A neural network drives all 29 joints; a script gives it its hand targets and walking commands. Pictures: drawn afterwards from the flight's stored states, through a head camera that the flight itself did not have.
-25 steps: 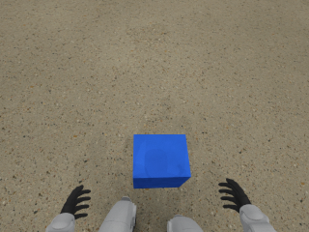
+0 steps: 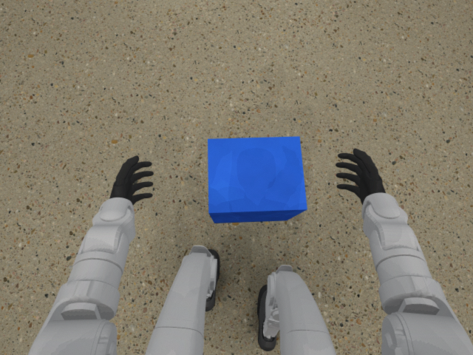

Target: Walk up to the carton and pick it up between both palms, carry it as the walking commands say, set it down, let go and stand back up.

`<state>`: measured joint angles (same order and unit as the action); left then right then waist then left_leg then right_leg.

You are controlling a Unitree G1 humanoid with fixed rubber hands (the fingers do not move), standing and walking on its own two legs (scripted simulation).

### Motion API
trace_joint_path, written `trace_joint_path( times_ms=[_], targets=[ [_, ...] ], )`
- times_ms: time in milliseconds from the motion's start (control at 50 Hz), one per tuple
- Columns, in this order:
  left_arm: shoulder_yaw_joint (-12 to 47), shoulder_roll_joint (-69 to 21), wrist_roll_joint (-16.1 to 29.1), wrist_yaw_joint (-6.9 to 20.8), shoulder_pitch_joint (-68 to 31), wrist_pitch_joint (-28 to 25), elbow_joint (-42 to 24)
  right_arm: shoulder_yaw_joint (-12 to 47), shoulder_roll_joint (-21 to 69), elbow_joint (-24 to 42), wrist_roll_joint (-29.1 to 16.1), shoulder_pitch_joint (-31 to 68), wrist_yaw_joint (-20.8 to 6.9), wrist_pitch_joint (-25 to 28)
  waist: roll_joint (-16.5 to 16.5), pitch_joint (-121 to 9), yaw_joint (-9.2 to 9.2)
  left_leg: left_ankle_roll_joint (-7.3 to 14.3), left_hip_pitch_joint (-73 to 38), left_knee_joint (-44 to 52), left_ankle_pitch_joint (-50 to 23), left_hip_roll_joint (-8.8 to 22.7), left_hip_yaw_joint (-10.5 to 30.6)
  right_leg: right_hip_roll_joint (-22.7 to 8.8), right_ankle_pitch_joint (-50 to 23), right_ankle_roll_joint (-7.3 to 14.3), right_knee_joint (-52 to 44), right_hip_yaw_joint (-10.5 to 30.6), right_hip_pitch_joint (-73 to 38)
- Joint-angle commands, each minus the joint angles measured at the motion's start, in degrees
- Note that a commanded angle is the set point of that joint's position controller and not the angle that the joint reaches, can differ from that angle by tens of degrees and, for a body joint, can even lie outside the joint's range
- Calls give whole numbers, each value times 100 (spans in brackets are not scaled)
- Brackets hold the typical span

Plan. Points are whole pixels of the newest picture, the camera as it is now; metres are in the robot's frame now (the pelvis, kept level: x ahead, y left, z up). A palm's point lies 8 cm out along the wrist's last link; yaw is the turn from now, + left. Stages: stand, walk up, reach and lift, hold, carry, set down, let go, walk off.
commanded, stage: reach and lift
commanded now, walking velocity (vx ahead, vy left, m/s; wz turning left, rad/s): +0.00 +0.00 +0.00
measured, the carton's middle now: (252, 184) +0.48 -0.04 -0.53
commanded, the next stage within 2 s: none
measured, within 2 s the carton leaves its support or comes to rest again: neither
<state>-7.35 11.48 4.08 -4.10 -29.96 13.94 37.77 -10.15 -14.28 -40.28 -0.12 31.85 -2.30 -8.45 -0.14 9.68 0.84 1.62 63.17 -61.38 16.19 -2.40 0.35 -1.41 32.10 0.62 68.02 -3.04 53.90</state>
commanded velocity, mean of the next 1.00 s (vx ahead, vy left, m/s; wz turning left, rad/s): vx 0.00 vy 0.00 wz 0.00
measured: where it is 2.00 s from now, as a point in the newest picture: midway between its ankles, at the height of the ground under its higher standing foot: (236, 309)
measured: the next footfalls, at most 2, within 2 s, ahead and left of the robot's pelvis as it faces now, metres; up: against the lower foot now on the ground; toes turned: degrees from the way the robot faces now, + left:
none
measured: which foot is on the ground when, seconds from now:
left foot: down 0.00-1.00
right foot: down 0.00-1.00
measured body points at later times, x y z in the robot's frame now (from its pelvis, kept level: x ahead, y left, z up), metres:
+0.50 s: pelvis +0.01 +0.00 -0.03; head +0.32 -0.01 +0.29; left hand +0.50 +0.20 -0.16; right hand +0.49 -0.24 -0.14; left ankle +0.12 +0.10 -0.64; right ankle +0.01 -0.11 -0.64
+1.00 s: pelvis -0.05 +0.01 -0.14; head +0.30 -0.01 +0.14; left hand +0.50 +0.21 -0.28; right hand +0.48 -0.23 -0.27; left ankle +0.12 +0.10 -0.64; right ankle +0.01 -0.11 -0.64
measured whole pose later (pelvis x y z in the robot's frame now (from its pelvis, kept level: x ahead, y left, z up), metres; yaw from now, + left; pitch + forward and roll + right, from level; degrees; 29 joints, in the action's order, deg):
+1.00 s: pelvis -0.05 +0.01 -0.14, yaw -5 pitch +42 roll -4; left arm -20.2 20.2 3.9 -2.2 -69.6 10.7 47.9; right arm -14.0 -20.7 -41.5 -3.3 67.9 -1.9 -11.9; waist 2.6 9.3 0.8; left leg 1.6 113.2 -86.7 15.6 0.1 0.7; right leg 0.9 33.3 0.4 95.2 -3.0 104.0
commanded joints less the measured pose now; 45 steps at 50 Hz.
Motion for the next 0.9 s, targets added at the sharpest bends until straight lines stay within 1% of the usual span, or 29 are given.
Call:
trace_joint_path(
  times_ms=[0, 40, 120, 160, 200, 220, 240, 280, 300, 320, 360, 380, 400, 460, 500, 520, 540, 580, 600, 620, 640, 660, 680, 700, 740, 780, 800, 860, 880],
  targets=[
    [-486, 1056, -24, -170, -2025, -507, -668, -417, -1582, 99, -682, 2149, 162, 335, 460, -5094, -181, -235, -4414, -228, -2564, 225, 510, 350, -1689, -60, -1335, 541, 2245],
    [-306, 894, 201, -138, -2156, -553, -614, -385, -1662, -20, -720, 2162, 124, 370, 190, -5765, -522, -229, -4850, -546, -3067, 293, 727, 391, -1837, -98, -1250, 526, 2559],
    [-694, 1575, 177, -199, -2798, -695, -1042, -573, -2068, 475, -535, 2937, 289, 460, 186, -7123, -257, -264, -4901, -673, -4177, 204, 594, 557, -2652, -185, -1047, 543, 2129],
    [-711, 1377, 308, -279, -2992, -622, -1145, -714, -2323, 852, -549, 3181, 208, 446, 48, -8267, -528, -275, -5658, -597, -4134, 265, 740, 595, -2584, -172, -1176, 507, 1925],
    [-556, 1117, 351, -262, -3181, -614, -399, -648, -2095, 660, -628, 3681, 151, 484, 240, -6961, -419, -255, -5012, -570, -4097, 273, 793, 570, -2288, -159, -1058, 510, 2829],
    [-1032, 1320, 162, -226, -3354, -656, -626, -534, -2068, 875, -828, 4100, 155, 506, 161, -7153, 89, -172, -4837, -720, -4183, 309, 704, 530, -2223, -183, -1028, 688, 3000],
    [-702, 1089, 367, -207, -3516, -661, -218, -506, -1975, 446, -788, 3948, 120, 478, 63, -6708, -251, -185, -4435, -745, -4315, 286, 672, 592, -2398, -228, -967, 539, 3254],
    [-1007, 1211, 168, -131, -3177, -657, 405, -402, -1829, 89, -828, 3722, 86, 427, -175, -6798, -160, -193, -3961, -857, -4324, 263, 614, 578, -2691, -261, -933, 562, 3057],
    [-1020, 1348, -117, -194, -3585, -745, -184, -665, -2017, 298, -722, 3960, 37, 501, 281, -7037, 4, -181, -4540, -873, -4702, 377, 684, 634, -2684, -259, -815, 550, 3485],
    [-1114, 1304, -9, -151, -3626, -756, 154, -683, -2094, -36, -593, 3904, 20, 491, -69, -6868, -240, -155, -4228, -791, -4813, 420, 783, 664, -2580, -281, -852, 521, 3660],
    [-1057, 1153, -156, -151, -3836, -846, -332, -808, -2150, -75, -636, 3948, -46, 504, 718, -7583, 61, -232, -5316, -870, -5617, 463, 881, 658, -2481, -253, -886, 564, 4127],
    [-1257, 1437, -274, -173, -4020, -919, -394, -937, -2259, -330, -481, 3622, -34, 492, 623, -7496, -230, -172, -5460, -1001, -5932, 569, 1008, 696, -2259, -309, -829, 435, 4813],
    [-987, 977, -159, -94, -3687, -894, -246, -921, -2030, -592, -508, 3317, -58, 461, 993, -7691, -262, -213, -6146, -945, -6081, 656, 1192, 644, -1883, -271, -1002, 383, 5289],
    [-1003, 1057, -92, 58, -3739, -730, -169, -823, -2071, -227, -466, 3557, -127, 420, 718, -7729, -389, -228, -5640, -992, -5937, 581, 1032, 612, -2345, -256, -935, 307, 4992],
    [-1268, 1408, 57, 69, -4037, -721, -1295, -714, -2140, 1161, -452, 3967, 10, 386, 382, -9381, -307, -200, -6214, -1148, -5972, 463, 923, 586, -2586, -359, -1024, 318, 4043],
    [-1525, 1662, -255, 24, -3937, -743, -889, -747, -2102, 667, -505, 4015, 23, 419, 690, -8355, 145, -109, -5980, -1071, -6145, 481, 973, 562, -2443, -335, -879, 358, 4930],
    [-1480, 1626, -178, 102, -4036, -798, -1145, -583, -1982, 916, -650, 4028, 11, 422, 634, -8365, -30, -96, -5498, -1099, -5674, 499, 889, 524, -2557, -284, -777, 444, 4523],
    [-1574, 1843, -151, 170, -3920, -727, -534, -480, -2116, 1364, -638, 4489, 54, 416, -179, -8880, 95, -61, -4280, -1178, -5091, 279, 582, 563, -3347, -335, -540, 491, 2965],
    [-1758, 1933, -238, 242, -3964, -692, -388, -405, -2091, 1427, -701, 4567, 68, 345, -105, -8539, 280, 36, -3845, -1242, -4844, 273, 385, 498, -3413, -351, -531, 617, 2970],
    [-1686, 1831, -127, 318, -4042, -677, 326, -486, -2072, 892, -574, 4696, 76, 311, -321, -7687, 56, 36, -2737, -1282, -3987, 298, 446, 462, -2878, -357, -339, 579, 3309],
    [-1556, 1773, -243, 347, -4202, -753, -171, -333, -1878, 1111, -721, 4813, 50, 330, -95, -8185, 366, 27, -2388, -1375, -3848, 217, 287, 455, -3382, -331, -95, 672, 2592],
    [-1628, 1810, -82, 361, -4440, -754, -349, -568, -2152, 1495, -554, 4933, 121, 339, -319, -8916, -61, 21, -2450, -1500, -4153, 152, 333, 468, -3865, -352, -23, 708, 2173],
    [-1518, 1988, -39, 354, -4664, -866, -1014, -352, -2090, 1909, -796, 5077, 181, 394, 15, -9426, 263, 12, -2848, -1678, -4544, 207, 297, 545, -3946, -381, 269, 591, 2305],
    [-1400, 1882, -30, 335, -4694, -835, -294, -454, -2133, 1100, -678, 4888, 180, 386, 11, -8629, -40, 15, -2503, -1868, -4005, 223, 455, 551, -3257, -332, 483, 493, 3103],
    [-1482, 1986, -25, 378, -4875, -689, 467, -334, -1998, 318, -787, 5021, 141, 218, -43, -7435, 111, 6, -1492, -1968, -2474, 289, 277, 443, -1899, -360, 520, 487, 3923],
    [-1309, 1725, 14, 389, -5165, -629, 536, -601, -2127, -186, -428, 5087, 93, 106, -48, -6840, -345, -105, -818, -2048, -1753, 222, 200, 449, -1503, -313, 631, 414, 4375],
    [-1076, 1616, 71, 356, -5408, -576, 337, -725, -2226, -156, -465, 5285, 75, 37, 358, -7165, -373, -226, -1266, -2276, -1943, 285, 279, 535, -1234, -306, 858, 329, 4826],
    [-1430, 2118, 82, 190, -5635, -474, 57, -426, -2318, 288, -525, 5356, 59, -164, -215, -8436, -229, -128, -1849, -2677, -2153, 272, 289, 569, -1057, -402, 1174, 165, 4409],
    [-1471, 2208, -131, 142, -5332, -448, 732, -498, -2322, -510, -488, 5223, -11, -233, 21, -7253, -95, -129, -1392, -2587, -1587, 317, 269, 577, -493, -369, 1287, 129, 5260]
  ],
)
